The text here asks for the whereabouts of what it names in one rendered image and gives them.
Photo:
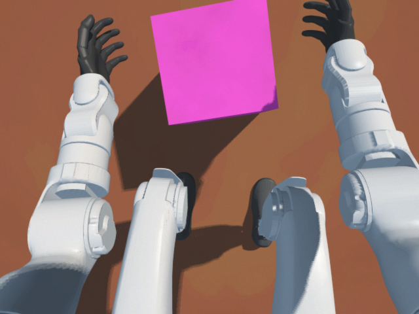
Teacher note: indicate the robot right forearm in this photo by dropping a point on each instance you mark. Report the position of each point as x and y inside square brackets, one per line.
[362, 118]

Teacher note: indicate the carton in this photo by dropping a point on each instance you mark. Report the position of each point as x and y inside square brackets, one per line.
[215, 61]

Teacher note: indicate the left robot hand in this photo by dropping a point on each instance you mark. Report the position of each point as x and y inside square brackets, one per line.
[91, 58]

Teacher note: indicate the robot right shin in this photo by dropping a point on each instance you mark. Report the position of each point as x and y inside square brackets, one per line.
[291, 181]

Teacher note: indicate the robot left thigh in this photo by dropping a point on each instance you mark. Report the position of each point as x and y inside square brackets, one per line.
[145, 279]

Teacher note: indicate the right robot hand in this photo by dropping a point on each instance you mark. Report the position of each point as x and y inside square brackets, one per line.
[338, 24]

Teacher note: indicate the right robot upper arm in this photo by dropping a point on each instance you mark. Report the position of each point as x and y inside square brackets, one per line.
[383, 204]

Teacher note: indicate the robot left forearm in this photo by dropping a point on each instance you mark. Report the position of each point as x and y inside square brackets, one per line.
[82, 167]

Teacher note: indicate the left robot upper arm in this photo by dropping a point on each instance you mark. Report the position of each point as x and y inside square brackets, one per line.
[66, 237]

